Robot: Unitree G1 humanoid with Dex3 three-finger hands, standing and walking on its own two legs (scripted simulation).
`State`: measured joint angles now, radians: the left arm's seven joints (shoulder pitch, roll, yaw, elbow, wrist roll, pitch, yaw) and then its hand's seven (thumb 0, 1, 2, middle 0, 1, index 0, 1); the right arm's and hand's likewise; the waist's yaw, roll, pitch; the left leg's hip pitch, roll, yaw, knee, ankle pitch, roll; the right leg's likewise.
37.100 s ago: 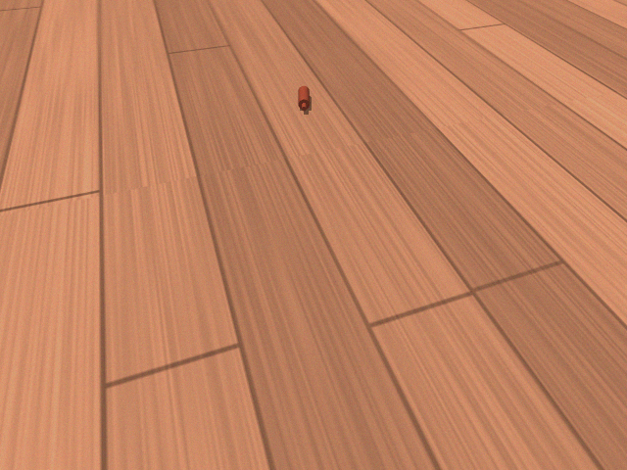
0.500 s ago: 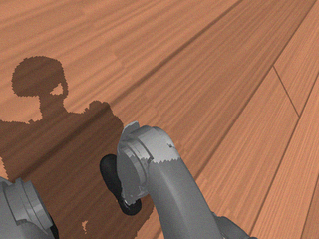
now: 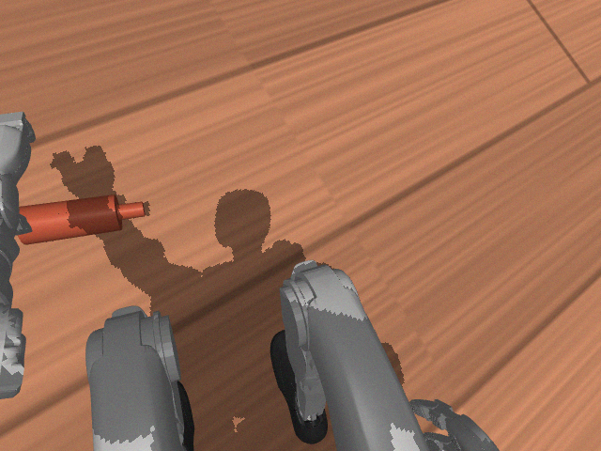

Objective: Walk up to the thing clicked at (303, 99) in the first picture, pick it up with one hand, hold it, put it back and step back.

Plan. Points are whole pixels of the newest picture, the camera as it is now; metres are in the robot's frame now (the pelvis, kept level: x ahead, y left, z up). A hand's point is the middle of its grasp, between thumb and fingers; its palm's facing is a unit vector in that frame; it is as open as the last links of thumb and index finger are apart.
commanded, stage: withdraw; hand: left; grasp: from above
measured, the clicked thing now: (85, 216) +0.52 +0.22 -0.34
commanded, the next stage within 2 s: home in 0.22 s
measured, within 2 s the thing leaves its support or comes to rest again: neither
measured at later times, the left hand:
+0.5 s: hand (42, 209) +0.49 +0.25 -0.21, palm faces -0.43 -0.07 -0.90, open 12.5 cm
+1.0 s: hand out of the picture +0.37 +0.24 -0.02, palm faces -0.25 -0.71 -0.66, open 7.7 cm
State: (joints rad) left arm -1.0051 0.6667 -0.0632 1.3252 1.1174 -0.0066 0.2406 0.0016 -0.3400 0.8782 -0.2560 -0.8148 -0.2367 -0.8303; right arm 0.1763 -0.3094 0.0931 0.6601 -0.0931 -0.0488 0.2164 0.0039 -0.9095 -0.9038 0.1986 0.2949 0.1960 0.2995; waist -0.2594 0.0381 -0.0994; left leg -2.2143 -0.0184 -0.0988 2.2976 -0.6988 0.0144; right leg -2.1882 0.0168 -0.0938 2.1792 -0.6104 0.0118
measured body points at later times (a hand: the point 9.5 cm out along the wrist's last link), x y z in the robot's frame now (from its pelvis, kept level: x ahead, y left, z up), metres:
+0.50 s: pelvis +0.00 +0.00 -0.03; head +0.25 +0.06 +0.33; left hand +0.51 +0.25 -0.16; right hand +0.01 -0.27 -0.12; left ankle +0.08 +0.11 -0.33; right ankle +0.12 -0.12 -0.33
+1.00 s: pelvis +0.01 +0.00 +0.11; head +0.19 +0.04 +0.52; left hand +0.38 +0.27 +0.02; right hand +0.16 -0.26 -0.01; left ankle +0.07 +0.11 -0.33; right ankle +0.11 -0.12 -0.33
